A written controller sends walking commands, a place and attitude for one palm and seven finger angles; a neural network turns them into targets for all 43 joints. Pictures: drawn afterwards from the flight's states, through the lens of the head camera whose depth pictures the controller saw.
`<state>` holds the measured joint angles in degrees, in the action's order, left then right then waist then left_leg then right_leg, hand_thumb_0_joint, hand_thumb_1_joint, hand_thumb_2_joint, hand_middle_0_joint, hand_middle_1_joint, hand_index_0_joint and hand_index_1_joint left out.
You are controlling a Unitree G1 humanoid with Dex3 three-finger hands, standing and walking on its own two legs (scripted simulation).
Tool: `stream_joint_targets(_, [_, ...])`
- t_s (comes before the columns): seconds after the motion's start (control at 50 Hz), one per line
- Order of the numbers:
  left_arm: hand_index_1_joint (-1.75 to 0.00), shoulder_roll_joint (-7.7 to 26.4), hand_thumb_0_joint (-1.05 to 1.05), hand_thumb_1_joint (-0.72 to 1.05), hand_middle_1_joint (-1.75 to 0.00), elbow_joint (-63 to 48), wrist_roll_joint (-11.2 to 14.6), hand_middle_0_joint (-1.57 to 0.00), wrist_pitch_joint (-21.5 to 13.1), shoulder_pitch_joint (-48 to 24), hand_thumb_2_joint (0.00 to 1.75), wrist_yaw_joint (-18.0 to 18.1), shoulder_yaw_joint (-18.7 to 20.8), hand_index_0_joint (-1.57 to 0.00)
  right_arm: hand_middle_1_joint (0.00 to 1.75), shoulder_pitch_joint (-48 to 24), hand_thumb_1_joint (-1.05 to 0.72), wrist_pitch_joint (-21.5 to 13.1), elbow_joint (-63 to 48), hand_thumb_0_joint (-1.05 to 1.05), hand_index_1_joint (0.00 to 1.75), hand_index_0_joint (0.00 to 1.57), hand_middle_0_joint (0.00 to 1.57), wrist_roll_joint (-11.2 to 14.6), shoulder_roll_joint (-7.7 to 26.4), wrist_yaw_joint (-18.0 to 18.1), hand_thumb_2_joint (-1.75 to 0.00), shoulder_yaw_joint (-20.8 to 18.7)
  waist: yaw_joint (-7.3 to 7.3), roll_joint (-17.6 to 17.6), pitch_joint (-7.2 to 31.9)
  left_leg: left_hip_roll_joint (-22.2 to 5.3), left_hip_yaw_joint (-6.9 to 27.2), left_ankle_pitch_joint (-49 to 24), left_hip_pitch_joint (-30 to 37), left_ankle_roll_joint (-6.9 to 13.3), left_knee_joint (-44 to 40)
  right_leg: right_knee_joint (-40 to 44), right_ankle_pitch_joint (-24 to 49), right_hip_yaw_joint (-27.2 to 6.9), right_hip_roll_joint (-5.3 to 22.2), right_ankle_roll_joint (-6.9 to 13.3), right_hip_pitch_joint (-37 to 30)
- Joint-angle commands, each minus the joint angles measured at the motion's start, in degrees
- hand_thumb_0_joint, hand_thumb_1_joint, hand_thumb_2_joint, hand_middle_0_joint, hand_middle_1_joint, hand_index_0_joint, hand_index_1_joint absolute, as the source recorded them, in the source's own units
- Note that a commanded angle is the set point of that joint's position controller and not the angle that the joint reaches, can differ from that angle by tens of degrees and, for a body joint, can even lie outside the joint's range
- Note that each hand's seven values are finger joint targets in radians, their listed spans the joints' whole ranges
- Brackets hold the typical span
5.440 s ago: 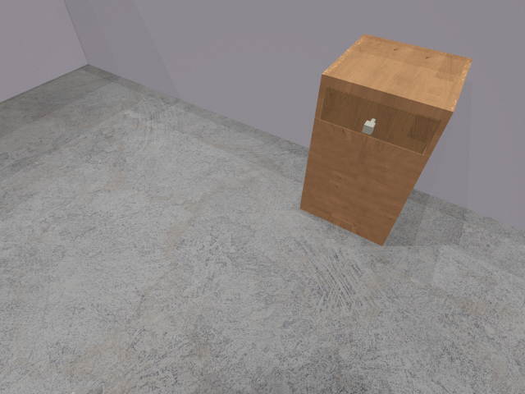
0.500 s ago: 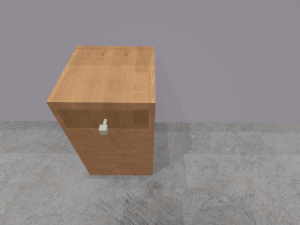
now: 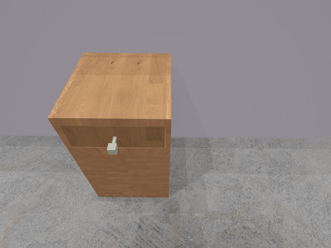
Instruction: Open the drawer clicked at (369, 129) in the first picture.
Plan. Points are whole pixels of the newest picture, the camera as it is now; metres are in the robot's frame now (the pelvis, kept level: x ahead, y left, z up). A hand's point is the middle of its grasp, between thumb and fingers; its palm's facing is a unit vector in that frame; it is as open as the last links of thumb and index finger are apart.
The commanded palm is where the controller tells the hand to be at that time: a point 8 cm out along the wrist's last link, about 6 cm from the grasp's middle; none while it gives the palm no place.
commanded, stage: look again from close up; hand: left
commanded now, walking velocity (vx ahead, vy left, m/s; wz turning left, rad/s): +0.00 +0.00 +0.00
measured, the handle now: (113, 145) +0.49 +0.23 -0.15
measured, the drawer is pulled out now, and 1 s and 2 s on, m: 0.00 0.00 0.00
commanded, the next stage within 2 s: raise the hand with hooked fingers in 0.60 s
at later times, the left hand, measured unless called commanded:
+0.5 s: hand out of the picture +0.02 +0.22 -0.18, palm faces -0.02 -0.98 -0.21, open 7.3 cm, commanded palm none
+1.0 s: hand (66, 232) +0.16 +0.25 -0.05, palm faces -0.01 -0.21 -0.98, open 8.0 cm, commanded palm +0.11 +0.26 -0.03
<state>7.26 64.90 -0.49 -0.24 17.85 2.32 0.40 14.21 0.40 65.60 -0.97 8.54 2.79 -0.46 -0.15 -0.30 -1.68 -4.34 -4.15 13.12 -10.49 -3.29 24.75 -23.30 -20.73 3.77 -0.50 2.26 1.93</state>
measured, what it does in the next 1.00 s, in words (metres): shifts its weight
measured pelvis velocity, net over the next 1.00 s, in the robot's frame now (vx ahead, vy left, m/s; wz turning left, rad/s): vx -0.06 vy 0.02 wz -0.05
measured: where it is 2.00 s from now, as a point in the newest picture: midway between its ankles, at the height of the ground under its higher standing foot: outside the picture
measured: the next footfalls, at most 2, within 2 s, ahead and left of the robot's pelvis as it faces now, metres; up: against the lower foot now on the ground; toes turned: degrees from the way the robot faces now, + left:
none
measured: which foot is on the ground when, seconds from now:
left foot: down 0.00-1.00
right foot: down 0.00-1.00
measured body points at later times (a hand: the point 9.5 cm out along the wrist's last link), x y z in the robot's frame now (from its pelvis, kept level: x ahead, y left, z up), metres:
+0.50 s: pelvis -0.02 +0.04 -0.01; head -0.01 +0.04 +0.44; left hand +0.02 +0.27 -0.16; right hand +0.00 -0.19 -0.16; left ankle +0.00 +0.14 -0.74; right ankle -0.09 -0.08 -0.74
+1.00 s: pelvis -0.06 +0.02 -0.04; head -0.04 +0.00 +0.41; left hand +0.16 +0.26 +0.00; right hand +0.13 -0.23 -0.13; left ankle +0.00 +0.14 -0.74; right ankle -0.09 -0.08 -0.74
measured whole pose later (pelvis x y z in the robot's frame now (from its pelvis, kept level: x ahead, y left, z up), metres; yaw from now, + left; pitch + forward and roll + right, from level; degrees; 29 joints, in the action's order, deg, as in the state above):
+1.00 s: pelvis -0.06 +0.02 -0.04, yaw -3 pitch +10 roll +1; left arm 17.8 7.0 -53.5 2.4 18.7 23.8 -2.8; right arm 7.4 -3.5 36.4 -3.0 13.5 1.0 -2.9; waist -1.3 1.8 8.9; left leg -2.5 -5.7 17.0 -37.3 0.3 44.6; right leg -48.8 -26.2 -0.6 0.5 0.9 32.5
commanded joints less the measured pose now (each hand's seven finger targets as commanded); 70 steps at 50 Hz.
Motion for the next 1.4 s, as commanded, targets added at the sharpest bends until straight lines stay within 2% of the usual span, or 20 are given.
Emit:
stream_joint_targets(0.0, [-0.3,5.6,0.0,0.9,-0.3,-0.68,-0.01,-0.2,-0.61,5.09,0.9,0.48,1.24,-0.2,0.3,3.79,-0.9,-0.57,-1.17,0.0,0.3,0.2,0.2,0.27,4.6,-0.06,-0.9,-0.25,0.12,-1.0,-1.25,-2.58,2.21,-18.82,5.04,3.53,-0.61,3.78,28.72,-4.21,6.81,-0.82,5.51])
stream_joint_targets(0.06, [-0.3,5.66,0.0,0.9,-0.3,-0.7,-0.01,-0.2,-0.53,4.93,0.9,0.49,1.21,-0.2,0.3,3.57,-0.9,-0.59,-1.2,0.0,0.3,0.2,0.2,0.31,4.51,-0.06,-0.9,-0.22,-0.03,-0.81,-1.93,-2.52,2.31,-18.64,5.01,3.57,-0.85,3.91,28.18,-4.25,6.82,-0.86,5.77])
stream_joint_targets(0.08, [-0.3,7.7,0.0,0.9,-0.3,-0.42,-1.18,-0.2,-2.88,9.23,0.9,2.52,1.0,-0.2,0.3,-3.47,-0.9,-1.54,-6.17,0.0,0.3,0.2,0.2,0.73,6.59,-1.14,-0.9,-0.76,-2.5,-4.22,-6.56,-1.39,-1.19,-9.09,-4.9,2.28,15.0,5.87,54.71,-11.29,11.25,-5.87,10.5])
stream_joint_targets(0.1, [-0.3,9.77,0.0,0.9,-0.3,-3.4,-1.32,-0.2,-3.54,6.36,0.9,2.11,1.42,-0.2,0.3,-0.87,-0.9,-1.05,-8.56,0.0,0.3,0.2,0.2,0.51,2.81,-1.66,-0.9,-0.6,0.81,-4.84,-4.3,0.88,1.68,7.31,-9.55,3.81,16.27,1.3,61.39,-10.19,13.33,-2.92,5.89])
stream_joint_targets(0.14, [-0.3,9.61,0.0,0.9,-0.3,-5.93,-1.04,-0.2,-3.85,2.76,0.9,1.73,1.19,-0.2,0.3,4.52,-0.9,-1.35,-8.8,0.0,0.3,0.2,0.2,0.35,2.93,-1.67,-0.9,-0.43,2.7,-6.55,5.89,1.95,0.19,6.31,-7.09,4.85,11.77,-5.31,64.05,-6.33,10.84,2.29,-1.02])
stream_joint_targets(0.18, [-0.3,9.05,0.0,0.9,-0.3,-7.57,-0.24,-0.2,-3.78,2.95,0.9,1.57,1.01,-0.2,0.3,7.94,-0.9,-2.24,-8.21,0.0,0.3,0.2,0.2,0.11,5.24,-1.48,-0.9,-0.7,3.08,-6.5,9.6,1.72,1.27,-10.74,-1.55,5.77,6.4,-11.61,58.8,-5.18,8.0,1.29,-1.04])
stream_joint_targets(0.22, [-0.3,7.31,0.0,0.9,-0.3,-8.21,0.01,-0.2,-2.48,4.76,0.9,1.6,0.83,-0.2,0.3,7.76,-0.9,-2.37,-8.22,0.0,0.3,0.2,0.2,0.03,7.51,-0.83,-0.9,-0.84,1.36,3.14,7.23,-3.29,4.75,-28.97,2.69,7.66,8.35,-10.72,34.79,-4.22,5.49,0.23,6.76])
stream_joint_targets(0.26, [-0.3,5.89,0.0,0.9,-0.3,-7.69,-0.16,-0.2,-1.21,5.22,0.9,1.3,0.3,-0.2,0.3,5.4,-0.9,-1.68,-8.4,0.0,0.3,0.2,0.2,0.04,7.19,-0.48,-0.9,-0.34,-0.15,8.82,0.22,-5.25,8.08,-27.32,-1.57,9.0,5.67,-6.4,11.33,-2.85,2.51,0.1,9.94])
stream_joint_targets(0.32, [-0.3,7.16,0.0,0.9,-0.3,-7.58,-0.38,-0.2,-0.74,4.43,0.9,0.76,0.06,-0.2,0.3,3.41,-0.9,-1.2,-9.51,0.0,0.3,0.2,0.2,0.21,6.39,-0.97,-0.9,-0.09,0.25,0.76,-3.81,-1.99,5.95,-12.03,-4.79,6.57,4.79,-2.08,12.0,-5.75,4.25,0.65,11.31])
stream_joint_targets(0.42, [-0.3,7.93,0.0,0.9,-0.3,-8.03,-0.36,-0.2,-0.09,2.91,0.9,0.3,0.01,-0.2,0.3,3.72,-0.9,-1.25,-8.56,0.0,0.3,0.2,0.2,0.07,7.54,-1.31,-0.9,-0.06,-0.04,1.96,-4.18,-2.13,7.48,-2.59,-5.13,6.81,-0.61,-1.71,2.97,-4.87,3.57,-0.1,11.88])
stream_joint_targets(0.66, [-0.3,7.75,0.0,0.9,-0.3,-5.35,-0.29,-0.2,-0.55,4.29,0.9,0.01,-0.31,-0.2,0.3,4.66,-0.9,-1.77,-5.9,0.0,0.3,0.2,0.2,0.39,7.61,-1.39,-0.9,0.3,-0.31,1.3,-1.78,-2.14,6.57,-6.44,-0.94,6.67,-2.52,0.07,7.13,-4.84,4.95,-0.89,10.56])
stream_joint_targets(0.68, [-0.3,8.8,0.0,0.9,-0.3,-4.75,-1.1,-0.2,-1.79,6.31,0.9,1.91,-0.29,-0.2,0.3,-1.01,-0.9,-1.9,-10.0,0.0,0.3,0.2,0.2,0.75,9.14,-1.79,-0.9,-0.13,-1.65,-1.77,-7.2,-2.18,5.35,-11.35,-6.55,4.58,9.36,3.97,22.19,-9.17,7.95,-1.46,14.56])
stream_joint_targets(0.7, [-0.32,29.34,0.0,0.88,-0.32,-91.06,-10.73,-0.2,-10.61,-37.37,0.89,3.66,1.78,-0.2,0.3,1.78,-0.9,-10.39,-28.29,0.0,0.3,0.2,0.2,3.61,16.64,0.64,-0.9,-1.39,4.14,15.52,23.31,3.49,3.69,-24.52,11.93,6.42,2.31,-6.5,27.78,-6.8,1.46,1.43,14.03])
stream_joint_targets(0.72, [-0.33,24.61,0.0,0.85,-0.33,-76.76,-11.86,-0.2,-6.78,-10.23,0.88,8.14,3.11,-0.2,0.3,-1.07,-0.9,-15.94,-24.6,0.0,0.3,0.2,0.2,2.69,12.06,3.25,-0.9,-0.48,-1.15,21.45,24.63,0.09,5.61,-32.22,19.86,5.06,2.16,-13.53,12.82,-0.74,0.84,1.05,18.85])
stream_joint_targets(0.76, [-0.36,5.96,0.0,0.81,-0.36,-66.2,-14.07,-0.21,3.81,7.81,0.86,10.93,-7.3,-0.21,0.3,-2.74,-0.9,-18.44,-23.15,0.0,0.3,0.2,0.2,4.31,8.48,3.55,-0.9,-1.57,1.32,8.63,10.65,0.02,6.3,-19.29,4.5,4.49,0.48,-15.32,1.2,0.68,0.32,-0.92,25.4])
stream_joint_targets(0.8, [-0.39,15.88,0.0,0.76,-0.39,-68.68,-25.71,-0.21,2.86,0.24,0.84,14.9,-2.39,-0.21,0.3,-5.25,-0.9,-16.64,-27.23,0.0,0.3,0.2,0.2,1.5,12.7,3.07,-0.9,-2.55,2.2,0.2,7.03,2.68,5.9,-2.8,-6.62,4.96,5.77,-9.68,3.22,-0.4,-0.25,-0.28,28.15])
stream_joint_targets(0.88, [-0.45,12.44,0.0,0.67,-0.45,-58.11,-49.97,-0.22,3.66,16.11,0.8,21.32,-3.17,-0.22,0.3,-9.02,-0.9,-9.02,-35.36,0.0,0.3,0.2,0.2,-2.37,11.75,0.19,-0.9,-4.15,-3.83,-8.78,12.45,4.08,3.61,-6.91,-15.76,3.91,14.06,-16.15,3.44,-1.27,-2.79,1.07,33.05])
stream_joint_targets(0.96, [-0.51,14.17,0.0,0.57,-0.51,-59.95,-60.99,-0.22,1.19,16.27,0.76,23.92,-2.21,-0.22,0.3,-13.9,-0.9,-2.73,-40.51,0.0,0.3,0.2,0.2,-1.79,11.09,-3.47,-0.9,-4.0,-7.5,-7.56,11.94,5.37,2.26,-1.0,-22.95,3.94,17.78,-17.53,2.91,-6.96,-1.22,1.98,33.69])
stream_joint_targets(1.16, [-0.66,24.64,0.0,0.34,-0.66,-76.9,-61.15,-0.24,-3.7,-18.15,0.66,28.39,3.35,-0.24,0.3,-14.93,-0.9,-0.71,-42.04,0.0,0.3,0.2,0.2,-3.19,9.5,-0.53,-0.9,-3.18,-0.43,3.14,17.12,6.54,3.68,4.95,-16.38,5.84,26.8,-15.08,-6.08,-12.14,0.27,0.42,40.86])
stream_joint_targets(1.38, [-0.82,25.78,0.0,0.08,-0.82,-69.29,-55.9,-0.26,4.2,-8.58,0.55,17.94,3.55,-0.26,0.3,-14.97,-0.9,0.61,-40.66,0.0,0.3,0.2,0.2,-1.39,9.93,0.32,-0.9,-1.27,-3.99,-2.46,17.4,6.46,2.75,-2.94,-16.67,5.49,17.49,-12.67,13.04,-8.92,0.26,-1.24,23.23])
